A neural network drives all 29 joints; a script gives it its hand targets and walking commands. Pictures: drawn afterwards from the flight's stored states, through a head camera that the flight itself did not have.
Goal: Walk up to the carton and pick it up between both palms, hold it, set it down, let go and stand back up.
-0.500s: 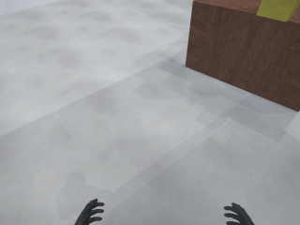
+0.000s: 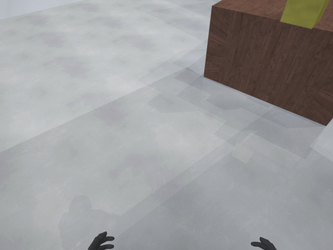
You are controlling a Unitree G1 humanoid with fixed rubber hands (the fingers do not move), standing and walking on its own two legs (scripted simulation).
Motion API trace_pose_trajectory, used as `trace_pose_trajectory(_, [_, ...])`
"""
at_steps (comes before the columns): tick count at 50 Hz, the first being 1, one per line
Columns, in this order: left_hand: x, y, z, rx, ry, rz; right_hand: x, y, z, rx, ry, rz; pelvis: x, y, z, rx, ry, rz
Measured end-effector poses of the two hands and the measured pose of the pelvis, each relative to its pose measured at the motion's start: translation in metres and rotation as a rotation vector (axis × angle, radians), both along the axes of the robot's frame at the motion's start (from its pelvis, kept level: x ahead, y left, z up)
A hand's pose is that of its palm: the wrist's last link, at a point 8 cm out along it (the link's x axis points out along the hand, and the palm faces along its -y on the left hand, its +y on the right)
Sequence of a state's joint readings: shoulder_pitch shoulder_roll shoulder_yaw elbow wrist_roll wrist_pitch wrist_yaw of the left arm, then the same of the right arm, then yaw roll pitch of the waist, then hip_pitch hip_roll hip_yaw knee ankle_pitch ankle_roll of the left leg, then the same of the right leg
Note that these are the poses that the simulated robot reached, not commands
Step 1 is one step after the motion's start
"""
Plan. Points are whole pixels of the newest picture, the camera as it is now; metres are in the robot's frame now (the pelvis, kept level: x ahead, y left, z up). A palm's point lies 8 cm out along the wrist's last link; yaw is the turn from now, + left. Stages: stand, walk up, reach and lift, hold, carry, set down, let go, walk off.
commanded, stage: stand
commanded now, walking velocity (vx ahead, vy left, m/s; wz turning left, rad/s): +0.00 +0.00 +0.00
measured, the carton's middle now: out of the picture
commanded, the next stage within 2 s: walk up in 1.58 s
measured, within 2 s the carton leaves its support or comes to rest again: neither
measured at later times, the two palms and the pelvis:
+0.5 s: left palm out of the picture +0.08 +0.24 -0.11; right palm out of the picture +0.07 -0.21 -0.11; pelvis -0.02 +0.01 +0.00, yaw +0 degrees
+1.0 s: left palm out of the picture +0.05 +0.23 -0.12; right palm out of the picture +0.04 -0.23 -0.12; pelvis -0.01 +0.01 +0.01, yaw +0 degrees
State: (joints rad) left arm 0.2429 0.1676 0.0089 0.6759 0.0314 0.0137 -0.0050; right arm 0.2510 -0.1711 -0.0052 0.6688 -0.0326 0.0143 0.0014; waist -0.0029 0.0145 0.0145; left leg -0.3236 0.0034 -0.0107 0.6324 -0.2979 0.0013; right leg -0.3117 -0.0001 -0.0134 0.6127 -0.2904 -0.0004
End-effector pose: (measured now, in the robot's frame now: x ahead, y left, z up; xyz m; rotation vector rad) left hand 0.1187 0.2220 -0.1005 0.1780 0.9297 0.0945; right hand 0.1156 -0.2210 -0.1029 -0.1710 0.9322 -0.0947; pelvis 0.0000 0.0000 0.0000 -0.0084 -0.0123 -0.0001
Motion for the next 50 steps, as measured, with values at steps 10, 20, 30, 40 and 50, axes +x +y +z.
trace_pose_trajectory(10, [-0.02, -0.001, -0.006, -0.019, 0.027, 0.013, -0.018, -0.002, 0.0, -0.014, 0.022, -0.021, -0.008, 0.002, 0.001, -0.001, -0.006, 0.004])
trace_pose_trajectory(20, [-0.034, 0.015, -0.005, -0.001, 0.051, 0.033, -0.032, 0.005, -0.003, -0.003, 0.041, -0.026, -0.015, 0.008, 0.002, -0.005, 0.0, 0.004])
trace_pose_trajectory(30, [-0.052, 0.016, -0.011, -0.008, 0.096, 0.056, -0.043, 0.007, -0.005, -0.002, 0.068, -0.035, -0.016, 0.01, 0.004, 0.001, -0.002, 0.002])
trace_pose_trajectory(40, [-0.072, 0.012, -0.012, 0.006, 0.155, 0.079, -0.048, 0.002, -0.011, 0.007, 0.096, -0.046, -0.016, 0.007, 0.005, 0.006, 0.004, -0.002])
trace_pose_trajectory(50, [-0.073, 0.01, -0.018, -0.005, 0.196, 0.073, -0.079, -0.007, -0.014, -0.012, 0.195, -0.099, -0.012, 0.006, 0.007, 0.0, 0.015, -0.005])
